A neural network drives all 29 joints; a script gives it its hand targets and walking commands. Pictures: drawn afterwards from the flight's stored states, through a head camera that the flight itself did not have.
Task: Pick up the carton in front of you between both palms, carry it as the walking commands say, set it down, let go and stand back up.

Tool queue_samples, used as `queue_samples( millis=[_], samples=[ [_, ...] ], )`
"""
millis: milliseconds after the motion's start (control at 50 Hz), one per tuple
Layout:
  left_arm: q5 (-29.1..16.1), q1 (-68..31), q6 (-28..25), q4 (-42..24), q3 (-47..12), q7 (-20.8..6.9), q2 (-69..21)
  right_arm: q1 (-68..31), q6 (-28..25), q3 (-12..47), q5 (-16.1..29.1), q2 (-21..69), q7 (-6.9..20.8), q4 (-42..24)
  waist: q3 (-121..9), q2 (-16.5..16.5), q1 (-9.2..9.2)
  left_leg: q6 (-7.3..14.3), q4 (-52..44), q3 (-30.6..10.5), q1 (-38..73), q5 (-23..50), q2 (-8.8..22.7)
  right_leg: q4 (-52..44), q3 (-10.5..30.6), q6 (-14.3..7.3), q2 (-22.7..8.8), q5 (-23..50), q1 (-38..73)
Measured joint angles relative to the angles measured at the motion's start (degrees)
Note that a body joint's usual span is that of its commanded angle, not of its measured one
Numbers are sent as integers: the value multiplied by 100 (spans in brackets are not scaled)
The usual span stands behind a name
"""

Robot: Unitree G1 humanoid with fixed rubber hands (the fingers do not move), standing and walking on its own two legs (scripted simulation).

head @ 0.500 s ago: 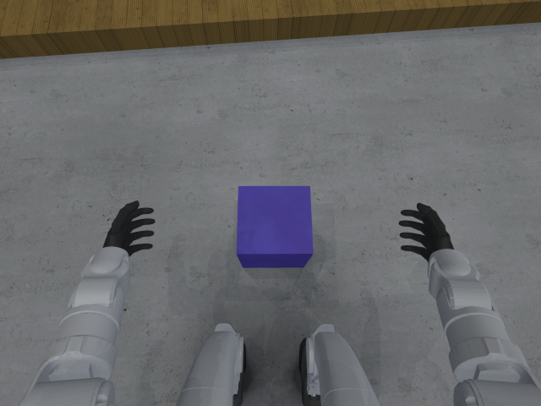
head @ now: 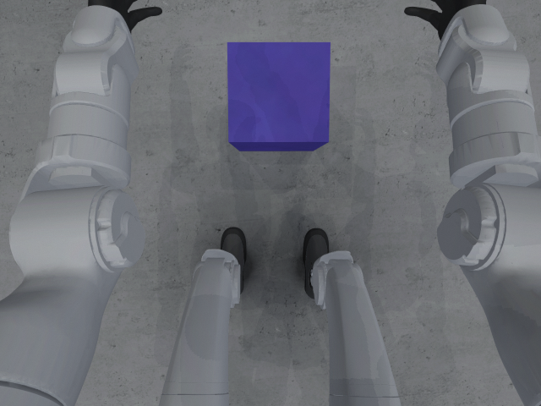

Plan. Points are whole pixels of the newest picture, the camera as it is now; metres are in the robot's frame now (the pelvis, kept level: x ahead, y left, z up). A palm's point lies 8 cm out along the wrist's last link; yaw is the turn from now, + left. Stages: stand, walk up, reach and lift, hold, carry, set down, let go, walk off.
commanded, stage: reach and lift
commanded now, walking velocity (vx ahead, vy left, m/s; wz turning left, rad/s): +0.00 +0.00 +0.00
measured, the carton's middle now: (277, 105) +0.55 +0.00 -0.52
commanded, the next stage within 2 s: none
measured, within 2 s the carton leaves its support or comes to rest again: leaves its support in 1.80 s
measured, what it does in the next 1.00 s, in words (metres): lowers itself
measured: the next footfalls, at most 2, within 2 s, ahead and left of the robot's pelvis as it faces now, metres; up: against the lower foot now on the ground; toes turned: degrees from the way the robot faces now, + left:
none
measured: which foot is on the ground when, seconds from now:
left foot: down 0.00-1.00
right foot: down 0.00-1.00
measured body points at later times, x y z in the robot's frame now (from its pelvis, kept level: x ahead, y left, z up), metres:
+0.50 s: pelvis +0.00 +0.00 -0.16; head +0.37 +0.00 +0.10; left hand +0.55 +0.20 -0.33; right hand +0.56 -0.19 -0.33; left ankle +0.09 +0.13 -0.61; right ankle +0.09 -0.12 -0.61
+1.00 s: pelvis -0.02 +0.00 -0.28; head +0.37 +0.00 -0.07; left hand +0.56 +0.19 -0.47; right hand +0.56 -0.18 -0.47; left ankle +0.08 +0.12 -0.61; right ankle +0.08 -0.12 -0.61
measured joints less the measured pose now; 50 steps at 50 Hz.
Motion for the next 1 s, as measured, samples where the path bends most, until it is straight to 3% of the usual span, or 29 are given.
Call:
queue_samples(
  millis=[140,260,340,600,820,1000],
  samples=[
    [346,417,-480,-222,403,-35,-346,427,-478,-413,-395,326,39,-234,-414,10,3,10,42,1,-475,-152,-8,43,14,8,2,-149,-476],
    [483,748,-794,-117,541,7,-524,787,-770,-532,-505,521,-17,-199,-891,16,-1,-42,926,-80,-1414,-515,-55,919,113,80,73,-500,-1412],
    [263,754,-885,-60,337,112,-445,819,-854,-312,-272,448,-118,-168,-931,7,-6,-64,1848,-105,-2157,-887,-89,1839,150,100,102,-888,-2153],
    [-1156,-153,-565,8,-980,493,342,-107,-549,995,1150,-344,-513,-54,389,15,-7,-108,4723,-126,-3753,-1446,-164,4735,171,135,156,-1455,-3755],
    [-1234,-1353,-664,1183,-1140,382,529,-1306,-641,1197,1237,-503,-439,1065,1608,21,-12,-157,5733,-149,-4064,-1430,-198,5754,157,139,181,-1444,-4071],
    [-1482,-1527,-863,1187,-1479,402,657,-1423,-832,1450,1509,-582,-493,1024,2385,11,-23,-156,6338,-163,-3900,-1741,-203,6344,144,148,190,-1750,-3897]
  ],
)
